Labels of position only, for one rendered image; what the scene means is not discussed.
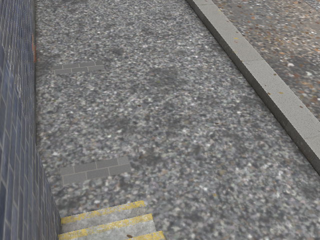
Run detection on stairs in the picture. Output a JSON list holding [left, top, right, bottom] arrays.
[[58, 200, 165, 240]]

